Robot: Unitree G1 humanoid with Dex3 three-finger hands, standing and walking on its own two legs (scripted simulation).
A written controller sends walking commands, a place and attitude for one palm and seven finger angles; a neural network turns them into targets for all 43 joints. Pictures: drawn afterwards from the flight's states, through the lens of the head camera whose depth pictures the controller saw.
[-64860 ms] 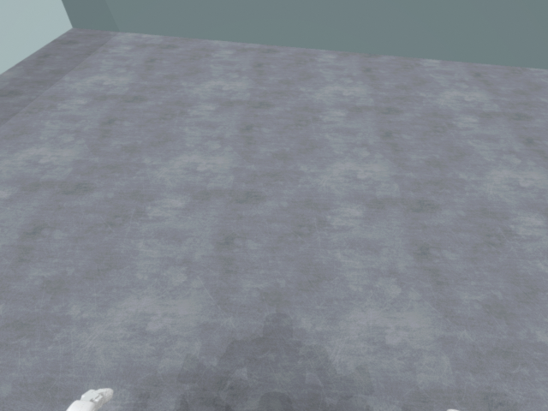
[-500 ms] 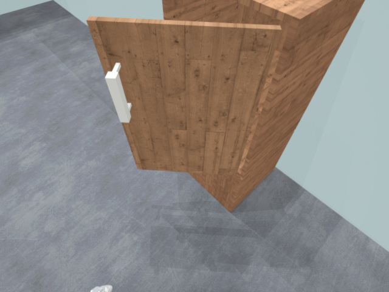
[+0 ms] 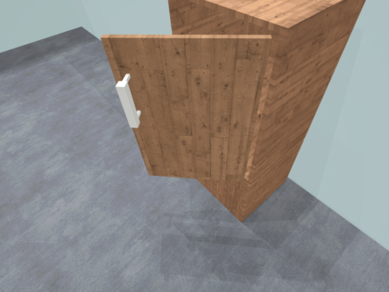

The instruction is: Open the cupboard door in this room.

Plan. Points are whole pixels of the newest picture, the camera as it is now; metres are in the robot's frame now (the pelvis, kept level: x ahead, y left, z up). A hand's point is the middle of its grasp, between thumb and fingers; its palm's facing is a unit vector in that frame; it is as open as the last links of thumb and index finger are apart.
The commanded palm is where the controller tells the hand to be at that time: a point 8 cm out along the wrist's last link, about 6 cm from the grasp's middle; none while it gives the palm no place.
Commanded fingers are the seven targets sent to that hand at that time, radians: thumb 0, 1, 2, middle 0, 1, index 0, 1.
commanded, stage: come to a stop and stand still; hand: left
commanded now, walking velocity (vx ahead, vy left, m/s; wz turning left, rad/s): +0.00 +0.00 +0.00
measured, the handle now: (131, 101) +0.58 +0.22 +0.06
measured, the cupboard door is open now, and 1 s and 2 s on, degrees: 43 43 43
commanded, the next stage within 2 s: look again from close up in 0.90 s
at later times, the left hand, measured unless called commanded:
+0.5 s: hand out of the picture +0.05 +0.16 -0.16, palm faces +0.01 -0.97 -0.24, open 7.4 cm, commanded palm none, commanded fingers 0.00 0.90 0.90 -0.20 -0.30 -0.20 -0.30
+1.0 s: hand out of the picture +0.04 +0.15 -0.16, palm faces +0.04 -0.97 -0.22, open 7.4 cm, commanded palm none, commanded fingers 0.00 0.90 0.90 -0.20 -0.30 -0.20 -0.30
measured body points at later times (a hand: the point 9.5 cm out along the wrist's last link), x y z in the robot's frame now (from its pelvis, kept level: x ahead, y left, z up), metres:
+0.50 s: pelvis +0.01 -0.02 +0.01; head +0.03 -0.04 +0.46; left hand +0.05 +0.21 -0.14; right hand +0.00 -0.25 -0.16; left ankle -0.01 +0.11 -0.73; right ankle +0.01 -0.10 -0.73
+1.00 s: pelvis +0.03 -0.03 +0.01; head +0.05 -0.04 +0.46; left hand +0.04 +0.20 -0.14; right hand +0.05 -0.25 -0.16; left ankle -0.01 +0.11 -0.73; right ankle +0.01 -0.10 -0.73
